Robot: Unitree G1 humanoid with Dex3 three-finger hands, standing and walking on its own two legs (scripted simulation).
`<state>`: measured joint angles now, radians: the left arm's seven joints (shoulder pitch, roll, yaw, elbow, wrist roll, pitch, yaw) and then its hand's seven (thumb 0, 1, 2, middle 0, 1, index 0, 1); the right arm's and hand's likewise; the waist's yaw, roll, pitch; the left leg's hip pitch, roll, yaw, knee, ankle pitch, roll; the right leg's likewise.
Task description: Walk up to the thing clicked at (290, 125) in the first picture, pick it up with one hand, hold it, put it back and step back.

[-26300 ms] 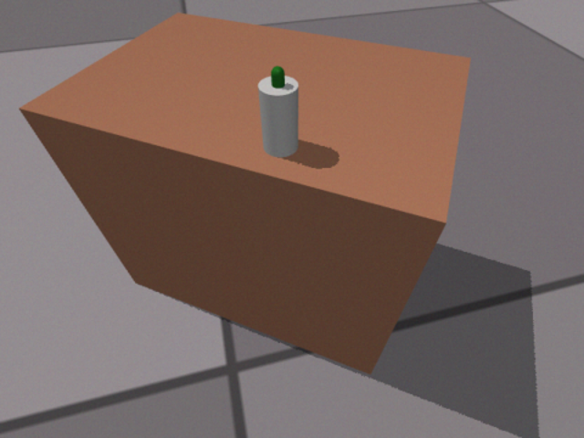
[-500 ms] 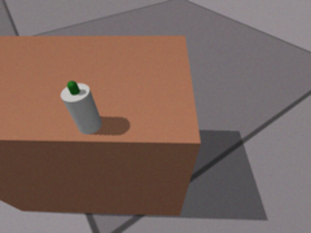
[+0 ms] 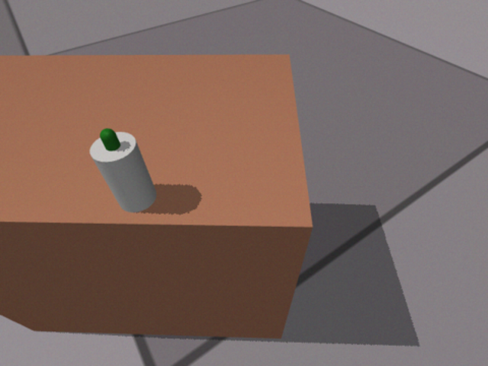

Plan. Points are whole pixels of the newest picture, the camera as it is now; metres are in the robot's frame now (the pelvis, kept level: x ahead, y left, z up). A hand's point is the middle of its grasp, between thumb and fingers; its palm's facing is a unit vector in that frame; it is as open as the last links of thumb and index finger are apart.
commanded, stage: stand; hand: left
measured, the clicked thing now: (123, 168) +0.42 +0.24 +0.10
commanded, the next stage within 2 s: none
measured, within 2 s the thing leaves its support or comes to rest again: neither
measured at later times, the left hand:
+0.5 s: hand out of the picture +0.07 +0.26 -0.15, palm faces -0.04 -0.93 -0.36, open 7.4 cm
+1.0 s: hand out of the picture +0.07 +0.26 -0.16, palm faces -0.04 -0.93 -0.36, open 7.4 cm
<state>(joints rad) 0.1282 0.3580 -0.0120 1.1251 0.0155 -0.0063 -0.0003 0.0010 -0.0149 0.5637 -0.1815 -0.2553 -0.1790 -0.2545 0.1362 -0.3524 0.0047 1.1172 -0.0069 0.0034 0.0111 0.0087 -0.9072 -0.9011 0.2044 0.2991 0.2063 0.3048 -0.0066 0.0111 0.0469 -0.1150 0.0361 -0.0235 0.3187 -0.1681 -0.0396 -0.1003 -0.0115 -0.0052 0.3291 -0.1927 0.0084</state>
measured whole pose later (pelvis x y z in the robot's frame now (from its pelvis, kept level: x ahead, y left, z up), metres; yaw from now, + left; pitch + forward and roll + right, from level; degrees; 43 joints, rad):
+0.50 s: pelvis +0.00 +0.00 +0.00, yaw +0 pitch -2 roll +0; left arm 0.13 0.36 -0.01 1.12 0.02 -0.01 0.00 0.01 0.90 0.89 -0.20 -0.30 -0.20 -0.30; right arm 0.13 -0.35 0.01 1.11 -0.01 0.00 0.01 0.01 -0.91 -0.90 0.20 0.30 0.21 0.30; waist -0.01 0.01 0.04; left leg -0.11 0.04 -0.02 0.32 -0.17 -0.04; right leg -0.09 -0.01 -0.01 0.32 -0.19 0.01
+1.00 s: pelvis +0.01 +0.00 +0.00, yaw +0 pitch -2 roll +0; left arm 0.13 0.36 -0.01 1.12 0.01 0.00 0.00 0.01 0.91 0.90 -0.20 -0.30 -0.20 -0.30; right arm 0.13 -0.35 0.00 1.12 -0.01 0.00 0.01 0.01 -0.91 -0.90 0.20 0.30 0.21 0.30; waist 0.00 0.00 0.05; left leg -0.10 0.04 -0.02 0.31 -0.18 -0.04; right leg -0.09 -0.01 0.00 0.33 -0.20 0.01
